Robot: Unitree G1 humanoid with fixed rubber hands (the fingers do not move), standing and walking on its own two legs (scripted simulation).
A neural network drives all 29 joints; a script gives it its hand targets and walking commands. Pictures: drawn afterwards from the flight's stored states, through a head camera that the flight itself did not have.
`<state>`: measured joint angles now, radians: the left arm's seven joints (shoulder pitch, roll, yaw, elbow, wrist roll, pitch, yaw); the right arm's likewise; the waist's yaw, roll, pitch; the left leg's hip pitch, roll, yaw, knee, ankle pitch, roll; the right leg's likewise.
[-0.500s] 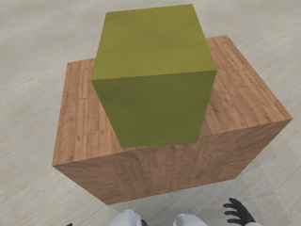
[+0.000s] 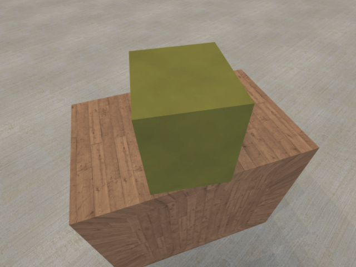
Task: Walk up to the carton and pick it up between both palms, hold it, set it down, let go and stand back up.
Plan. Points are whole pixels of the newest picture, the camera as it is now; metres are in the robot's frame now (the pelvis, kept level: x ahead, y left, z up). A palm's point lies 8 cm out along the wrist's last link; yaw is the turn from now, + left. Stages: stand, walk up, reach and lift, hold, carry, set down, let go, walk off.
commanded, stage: walk up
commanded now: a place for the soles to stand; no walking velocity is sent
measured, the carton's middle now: (182, 119) +0.50 -0.01 +0.04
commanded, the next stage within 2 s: none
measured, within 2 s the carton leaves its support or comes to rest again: neither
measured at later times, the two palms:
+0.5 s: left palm out of the picture +0.05 +0.25 -0.13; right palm out of the picture +0.03 -0.27 -0.15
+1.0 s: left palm out of the picture +0.10 +0.15 -0.13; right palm out of the picture +0.00 -0.33 -0.14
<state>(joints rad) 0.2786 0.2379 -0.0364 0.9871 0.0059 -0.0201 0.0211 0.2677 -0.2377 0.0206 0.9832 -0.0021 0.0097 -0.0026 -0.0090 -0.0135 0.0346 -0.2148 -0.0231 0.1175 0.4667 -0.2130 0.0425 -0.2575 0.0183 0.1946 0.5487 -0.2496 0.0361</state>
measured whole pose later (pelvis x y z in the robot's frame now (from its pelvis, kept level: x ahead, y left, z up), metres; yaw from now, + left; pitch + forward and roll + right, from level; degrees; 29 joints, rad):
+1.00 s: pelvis +0.01 -0.09 -0.01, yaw +0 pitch -2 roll +0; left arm 0.15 0.22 -0.04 0.98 0.02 0.02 0.01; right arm 0.37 -0.23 0.02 0.94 -0.01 -0.02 -0.02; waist -0.03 0.03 0.07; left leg -0.26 0.04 -0.05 0.59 -0.30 -0.04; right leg -0.25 0.01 -0.12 0.58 -0.29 -0.06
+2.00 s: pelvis +0.03 -0.10 +0.00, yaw +14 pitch -2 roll -1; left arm 0.27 0.24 -0.06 1.02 0.01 0.01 0.01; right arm 0.23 -0.20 0.04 0.98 0.00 -0.02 -0.03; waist 0.01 0.02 0.06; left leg -0.25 -0.01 -0.04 0.56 -0.27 0.01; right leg -0.14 -0.03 -0.30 0.49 -0.31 -0.05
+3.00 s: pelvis +0.01 -0.15 -0.02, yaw +9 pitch +1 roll +2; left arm 0.12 0.30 0.17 0.43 0.01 0.44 -0.03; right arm 0.11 -0.15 0.06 0.60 0.06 0.05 -0.04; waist 0.03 -0.08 0.13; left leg -0.37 0.05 0.05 0.63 -0.26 -0.05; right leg -0.35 0.04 -0.14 0.68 -0.35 -0.13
